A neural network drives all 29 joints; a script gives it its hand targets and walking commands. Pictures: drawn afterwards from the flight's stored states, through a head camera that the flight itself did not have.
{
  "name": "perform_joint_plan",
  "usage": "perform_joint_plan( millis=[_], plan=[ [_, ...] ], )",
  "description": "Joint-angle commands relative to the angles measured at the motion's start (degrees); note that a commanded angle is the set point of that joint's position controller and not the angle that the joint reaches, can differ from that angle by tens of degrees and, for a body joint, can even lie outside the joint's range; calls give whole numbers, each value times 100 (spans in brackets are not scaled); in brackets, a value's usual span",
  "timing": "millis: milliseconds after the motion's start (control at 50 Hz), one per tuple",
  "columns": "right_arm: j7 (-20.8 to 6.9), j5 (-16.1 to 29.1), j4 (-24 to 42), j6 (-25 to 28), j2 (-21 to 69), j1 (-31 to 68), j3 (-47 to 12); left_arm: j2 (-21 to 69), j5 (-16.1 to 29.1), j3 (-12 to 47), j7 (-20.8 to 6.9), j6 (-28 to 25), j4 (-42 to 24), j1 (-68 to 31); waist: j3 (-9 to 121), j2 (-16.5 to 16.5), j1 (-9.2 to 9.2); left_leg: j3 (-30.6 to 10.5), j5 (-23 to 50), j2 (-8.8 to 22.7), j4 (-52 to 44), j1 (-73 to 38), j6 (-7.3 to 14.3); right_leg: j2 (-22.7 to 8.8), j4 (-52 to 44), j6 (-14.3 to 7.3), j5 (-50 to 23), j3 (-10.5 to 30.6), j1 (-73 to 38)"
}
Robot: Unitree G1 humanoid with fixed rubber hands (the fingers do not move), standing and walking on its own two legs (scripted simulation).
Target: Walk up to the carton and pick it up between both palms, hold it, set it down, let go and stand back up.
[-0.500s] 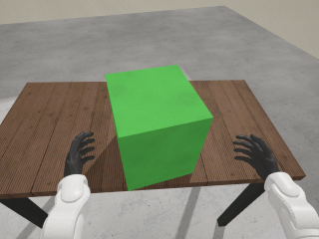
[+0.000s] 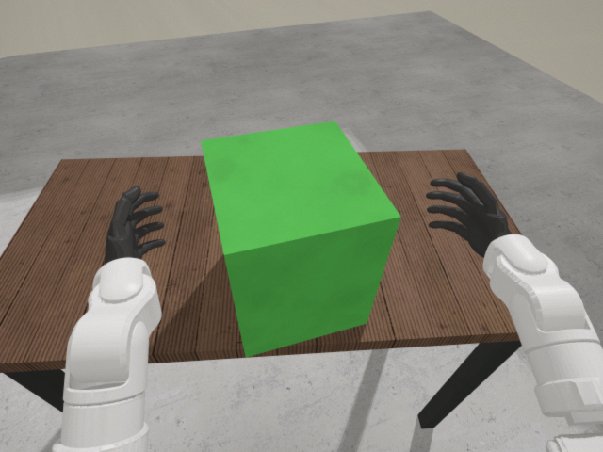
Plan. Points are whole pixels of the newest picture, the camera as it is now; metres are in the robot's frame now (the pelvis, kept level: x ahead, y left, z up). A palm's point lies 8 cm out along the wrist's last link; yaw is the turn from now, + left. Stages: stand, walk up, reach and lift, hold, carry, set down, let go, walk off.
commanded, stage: reach and lift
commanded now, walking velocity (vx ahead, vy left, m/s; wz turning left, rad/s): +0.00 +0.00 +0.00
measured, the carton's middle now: (290, 239) +0.39 +0.02 +0.06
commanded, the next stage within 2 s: none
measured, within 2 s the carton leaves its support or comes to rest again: neither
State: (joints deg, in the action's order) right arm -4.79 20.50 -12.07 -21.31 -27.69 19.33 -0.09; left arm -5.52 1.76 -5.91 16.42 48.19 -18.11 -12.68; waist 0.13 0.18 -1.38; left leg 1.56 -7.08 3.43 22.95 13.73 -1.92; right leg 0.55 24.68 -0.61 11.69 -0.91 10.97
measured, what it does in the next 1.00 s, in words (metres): stands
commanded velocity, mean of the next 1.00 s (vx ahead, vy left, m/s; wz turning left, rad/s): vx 0.00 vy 0.00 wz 0.00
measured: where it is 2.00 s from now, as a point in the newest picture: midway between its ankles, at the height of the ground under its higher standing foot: outside the picture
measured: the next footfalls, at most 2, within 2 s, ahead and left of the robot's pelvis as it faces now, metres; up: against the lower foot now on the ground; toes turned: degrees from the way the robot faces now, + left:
none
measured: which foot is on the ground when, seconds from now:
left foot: down 0.00-1.00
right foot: down 0.00-1.00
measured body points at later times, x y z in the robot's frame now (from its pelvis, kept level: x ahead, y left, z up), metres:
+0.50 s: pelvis +0.01 +0.00 +0.00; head +0.01 +0.00 +0.45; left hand +0.34 +0.22 +0.17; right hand +0.42 -0.20 +0.18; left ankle +0.06 +0.14 -0.74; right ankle +0.02 -0.11 -0.74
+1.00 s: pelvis +0.02 +0.00 +0.00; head +0.02 -0.01 +0.45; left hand +0.38 +0.22 +0.20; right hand +0.47 -0.17 +0.21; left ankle +0.06 +0.14 -0.74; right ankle +0.02 -0.11 -0.74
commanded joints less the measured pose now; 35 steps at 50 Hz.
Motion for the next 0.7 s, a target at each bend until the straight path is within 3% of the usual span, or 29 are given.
perform_joint_plan(
  millis=[0,40,100,120,160,200,220,240,260,280,320,380,400,420,440,480,520,560,580,600,640,680],
  plan=[
    [-40,687,29,243,-1235,2670,216,-273,452,-365,-110,-130,-290,-2193,1791,246,-457,-11,248,-221,-679,-1433,77,241,-815,-277,-26,297,313],
    [6,706,149,273,-1243,2670,167,-327,415,-366,-148,-178,-403,-2136,1989,279,-446,23,559,-241,-635,-1590,76,255,-786,-251,-391,274,203],
    [4,687,-196,227,-1187,3086,194,-411,406,-413,-133,-157,-278,-2614,1958,166,-454,5,325,-229,-635,-1356,46,232,-751,-250,-211,281,198],
    [-15,714,-153,241,-1229,3062,209,-363,400,-348,-107,-158,-503,-2544,2153,129,-444,-16,532,-216,-607,-1519,7,259,-723,-260,-371,244,141],
    [30,766,-201,229,-1262,3193,145,-494,363,-438,-115,-97,-336,-2558,2116,136,-513,42,756,-235,-549,-1456,-19,303,-707,-248,-568,243,112],
    [66,794,-207,219,-1321,3382,148,-511,365,-414,-142,-51,-394,-2739,2181,92,-451,18,995,-253,-475,-1573,-27,289,-734,-223,-785,266,86],
    [80,756,-243,192,-1307,3734,153,-641,437,-492,-162,-45,-211,-3119,2266,228,-470,36,744,-257,-479,-1398,-1,294,-702,-209,-610,271,112],
    [55,808,-275,219,-1311,3737,139,-592,451,-428,-129,-60,-298,-3055,2234,161,-516,32,751,-241,-526,-1407,-3,288,-701,-209,-600,241,89],
    [68,759,-595,155,-1264,3969,107,-598,491,-390,-154,-35,180,-3284,2014,184,-492,47,403,-237,-580,-1243,10,267,-716,-193,-342,234,198],
    [47,766,-458,167,-1313,3911,68,-684,368,-492,-119,-58,-16,-3181,2181,216,-614,55,649,-222,-548,-1309,-3,289,-700,-203,-523,235,88],
    [43,824,-857,137,-1238,4145,4,-629,394,-549,-105,-31,186,-3396,2234,149,-648,60,634,-214,-527,-1256,-5,270,-683,-181,-535,266,47],
    [51,826,-932,130,-1319,4374,4,-687,358,-550,-116,18,366,-3474,2290,162,-683,61,791,-224,-485,-1301,-28,315,-700,-191,-651,253,32],
    [66,785,-1198,83,-1340,4490,25,-663,347,-515,-133,58,592,-3605,2188,149,-591,41,668,-212,-519,-1182,-27,305,-686,-175,-577,249,56],
    [93,786,-847,138,-1267,4589,-66,-773,328,-629,-126,8,372,-3596,2413,262,-761,100,986,-239,-475,-1238,0,303,-670,-114,-886,287,-165],
    [111,770,-998,114,-1288,4642,9,-762,359,-596,-154,15,336,-3697,2444,175,-630,69,989,-237,-445,-1300,-53,329,-658,-126,-879,233,-115],
    [96,940,-1033,105,-1281,4803,-150,-822,380,-574,-134,-27,247,-3857,2599,98,-723,81,1232,-242,-389,-1269,-57,325,-600,-129,-1112,256,-226],
    [128,875,-1263,67,-1332,5124,-75,-873,423,-579,-143,-7,518,-4163,2505,126,-646,68,1073,-239,-388,-1154,-70,347,-580,-102,-1071,224,-110],
    [108,876,-1481,3,-1269,5231,-172,-897,338,-631,-158,21,890,-4177,2367,182,-747,80,904,-228,-433,-1011,-46,327,-647,-101,-913,273,-163],
    [112,899,-1366,23,-1262,5253,-174,-955,352,-653,-159,2,729,-4199,2657,165,-783,69,1040,-245,-403,-1128,-46,320,-608,-75,-1095,280,-312],
    [109,855,-1659,-6,-1277,5465,-162,-986,359,-693,-161,6,1063,-4405,2481,231,-773,87,866,-232,-439,-952,-43,316,-603,-69,-906,249,-202],
    [101,930,-1785,29,-1290,5603,-188,-976,357,-641,-126,-74,829,-4545,2698,53,-769,93,1191,-243,-361,-1090,-116,353,-586,-108,-1154,214,-261],
    [114,889,-2081,-6,-1293,5769,-185,-946,400,-641,-141,-49,1159,-4657,2557,98,-756,71,1087,-228,-361,-1009,-104,345,-592,-87,-1132,242,-226]
  ],
)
